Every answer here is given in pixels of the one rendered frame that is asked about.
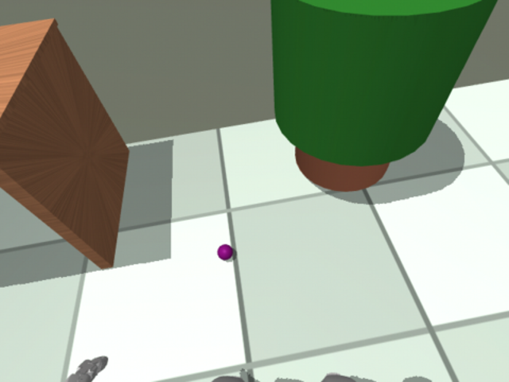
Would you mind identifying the left robot hand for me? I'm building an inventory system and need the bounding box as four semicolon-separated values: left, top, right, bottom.
65;356;108;382

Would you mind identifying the potted plant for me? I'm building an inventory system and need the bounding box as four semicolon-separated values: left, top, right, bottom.
271;0;498;192

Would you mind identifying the ball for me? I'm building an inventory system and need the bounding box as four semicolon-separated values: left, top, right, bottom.
217;244;233;260

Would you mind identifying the desk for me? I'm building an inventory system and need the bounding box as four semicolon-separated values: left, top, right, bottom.
0;18;130;269

